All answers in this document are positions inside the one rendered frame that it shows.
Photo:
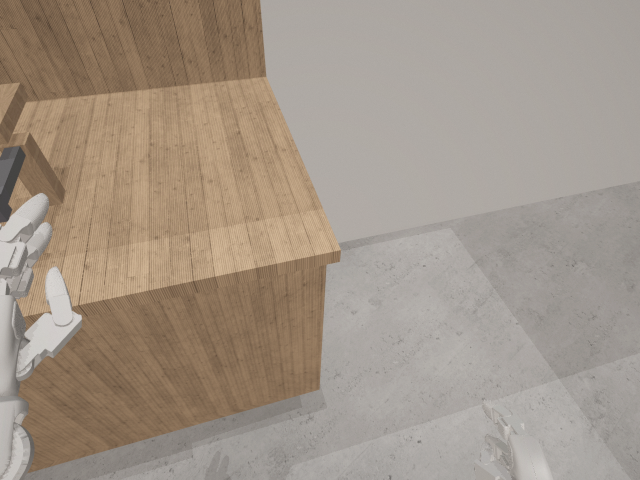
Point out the robot right hand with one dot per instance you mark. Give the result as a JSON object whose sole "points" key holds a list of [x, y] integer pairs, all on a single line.
{"points": [[520, 459]]}

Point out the tap lever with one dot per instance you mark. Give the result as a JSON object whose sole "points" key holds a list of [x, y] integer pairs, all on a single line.
{"points": [[11, 161]]}

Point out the counter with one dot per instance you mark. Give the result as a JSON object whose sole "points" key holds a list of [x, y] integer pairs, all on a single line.
{"points": [[184, 222]]}

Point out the robot left hand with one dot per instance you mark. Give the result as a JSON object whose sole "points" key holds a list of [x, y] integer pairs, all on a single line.
{"points": [[22, 241]]}

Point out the robot left forearm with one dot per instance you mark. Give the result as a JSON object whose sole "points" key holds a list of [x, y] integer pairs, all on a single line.
{"points": [[16, 443]]}

